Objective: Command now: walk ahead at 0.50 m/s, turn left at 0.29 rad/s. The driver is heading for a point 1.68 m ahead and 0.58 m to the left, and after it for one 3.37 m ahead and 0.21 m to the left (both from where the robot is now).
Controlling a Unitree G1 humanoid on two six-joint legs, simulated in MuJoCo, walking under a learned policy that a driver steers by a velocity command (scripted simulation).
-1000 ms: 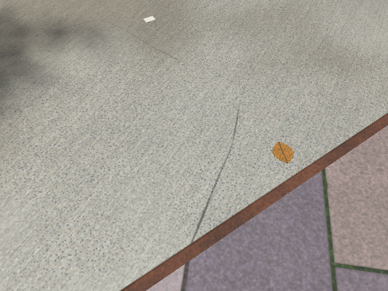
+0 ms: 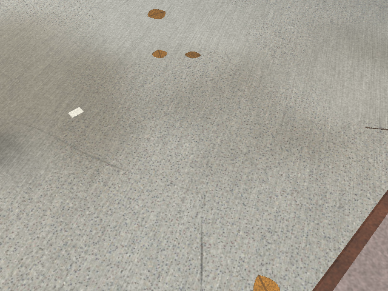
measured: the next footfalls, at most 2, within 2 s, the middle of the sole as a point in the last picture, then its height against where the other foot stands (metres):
right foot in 0.38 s outside the picture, level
left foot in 0.88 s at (125, 279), level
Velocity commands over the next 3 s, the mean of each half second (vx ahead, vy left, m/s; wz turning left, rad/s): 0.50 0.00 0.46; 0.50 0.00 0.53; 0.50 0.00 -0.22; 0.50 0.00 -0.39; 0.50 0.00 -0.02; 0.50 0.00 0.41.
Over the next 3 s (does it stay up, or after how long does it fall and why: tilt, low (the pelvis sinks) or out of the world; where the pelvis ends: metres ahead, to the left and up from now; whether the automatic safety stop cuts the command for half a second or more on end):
stays up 1.54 0.47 -0.02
